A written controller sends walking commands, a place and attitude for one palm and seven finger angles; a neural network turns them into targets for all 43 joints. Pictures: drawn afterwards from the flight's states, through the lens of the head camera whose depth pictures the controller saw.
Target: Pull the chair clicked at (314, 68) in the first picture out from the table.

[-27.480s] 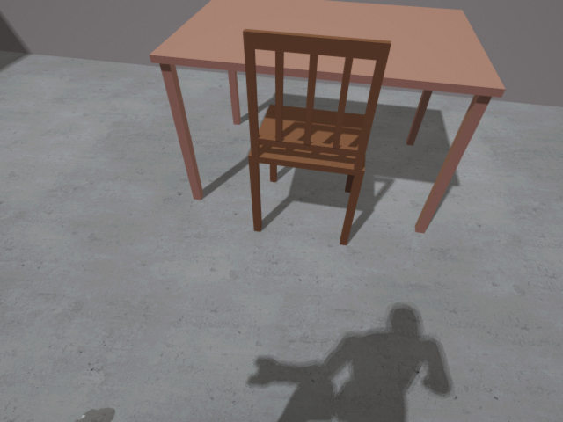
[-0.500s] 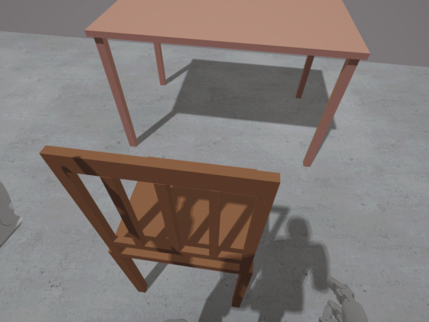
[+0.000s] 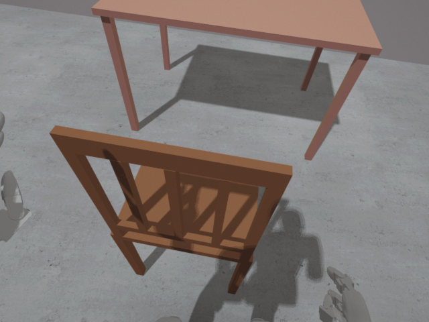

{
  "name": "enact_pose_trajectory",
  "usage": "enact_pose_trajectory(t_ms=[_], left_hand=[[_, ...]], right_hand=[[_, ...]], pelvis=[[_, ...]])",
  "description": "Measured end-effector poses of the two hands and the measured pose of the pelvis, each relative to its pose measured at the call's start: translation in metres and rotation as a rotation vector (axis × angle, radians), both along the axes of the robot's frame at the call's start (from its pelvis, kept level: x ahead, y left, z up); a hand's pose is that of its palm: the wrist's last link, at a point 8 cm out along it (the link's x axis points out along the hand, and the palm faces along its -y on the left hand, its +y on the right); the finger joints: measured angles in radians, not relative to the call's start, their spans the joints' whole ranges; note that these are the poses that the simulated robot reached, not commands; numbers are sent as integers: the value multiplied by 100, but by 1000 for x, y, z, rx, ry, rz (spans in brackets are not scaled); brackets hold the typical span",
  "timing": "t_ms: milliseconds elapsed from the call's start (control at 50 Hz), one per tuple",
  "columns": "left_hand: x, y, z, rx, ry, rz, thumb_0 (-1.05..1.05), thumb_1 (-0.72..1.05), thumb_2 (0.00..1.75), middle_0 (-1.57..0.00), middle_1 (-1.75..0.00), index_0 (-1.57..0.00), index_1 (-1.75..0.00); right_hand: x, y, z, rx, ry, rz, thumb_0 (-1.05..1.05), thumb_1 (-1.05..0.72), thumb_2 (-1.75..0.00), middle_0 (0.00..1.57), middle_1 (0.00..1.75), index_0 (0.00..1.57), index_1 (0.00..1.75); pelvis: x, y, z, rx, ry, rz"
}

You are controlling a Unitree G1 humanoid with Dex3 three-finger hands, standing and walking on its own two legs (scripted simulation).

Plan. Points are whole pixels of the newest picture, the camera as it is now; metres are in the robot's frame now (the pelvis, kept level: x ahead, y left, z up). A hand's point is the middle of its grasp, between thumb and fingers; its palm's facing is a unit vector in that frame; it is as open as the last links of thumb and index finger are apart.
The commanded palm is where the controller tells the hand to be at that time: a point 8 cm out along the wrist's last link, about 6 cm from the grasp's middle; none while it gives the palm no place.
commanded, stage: step back with the hand held close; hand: left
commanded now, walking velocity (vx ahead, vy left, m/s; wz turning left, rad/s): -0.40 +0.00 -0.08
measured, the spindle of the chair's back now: (176, 207) +0.36 +0.11 -0.07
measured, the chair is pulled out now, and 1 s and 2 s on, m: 0.69 0.69 0.69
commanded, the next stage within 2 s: stop stepping back and stand still in 0.28 s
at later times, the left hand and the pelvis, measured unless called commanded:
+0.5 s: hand (3, 308) +0.12 +0.22 +0.18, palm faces +0.24 -0.80 -0.56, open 7.4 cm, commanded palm +0.07 +0.27 +0.19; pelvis -0.11 -0.01 +0.01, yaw -7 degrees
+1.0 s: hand out of the picture +0.04 +0.25 +0.18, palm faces +0.42 -0.82 -0.40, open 7.4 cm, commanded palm -0.02 +0.29 +0.19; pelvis -0.18 +0.00 +0.00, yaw -4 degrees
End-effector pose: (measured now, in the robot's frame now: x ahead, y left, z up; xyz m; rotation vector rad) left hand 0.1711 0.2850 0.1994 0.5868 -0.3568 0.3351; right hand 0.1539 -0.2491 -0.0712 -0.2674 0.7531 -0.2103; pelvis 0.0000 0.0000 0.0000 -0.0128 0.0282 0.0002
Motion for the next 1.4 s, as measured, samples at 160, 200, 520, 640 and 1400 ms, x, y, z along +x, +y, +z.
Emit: enact_pose_trajectory(t_ms=[160, 200, 520, 640, 1400], left_hand=[[-20, 20, 3, 5, 17, -16, 2, 88, 89, -22, -30, -22, -30], [-25, 14, 11, -13, -16, -39, 2, 88, 89, -22, -30, -22, -30], [-93, -20, 2, 42, 129, -118, 1, 88, 89, -22, -30, -22, -30], [-114, -6, -13, -51, 105, -56, 2, 88, 89, -22, -30, -22, -30], [-165, -43, -240, -423, 989, 42, 1, 90, 90, -20, -30, -20, -29]], right_hand=[[-21, 24, 21, 3, -49, 5, 1, -91, -90, 20, 30, 20, 30], [-31, 29, 23, 23, -59, 13, 1, -90, -90, 21, 30, 20, 30], [-163, -19, 1, 43, 42, -133, 1, -90, -89, 21, 30, 20, 30], [-194, -29, 14, -11, 0, -182, 2, -91, -90, 20, 30, 20, 30], [-237, 6, -37, 128, 201, -42, 1, -91, -90, 21, 30, 20, 30]], pelvis=[[-28, 7, 12, -34, 3, -46], [-36, 7, 15, -50, 4, -60], [-108, -9, 9, -2, 11, -116], [-130, -8, 9, 5, -45, -105], [-172, 0, 3, -1, -31, -51]])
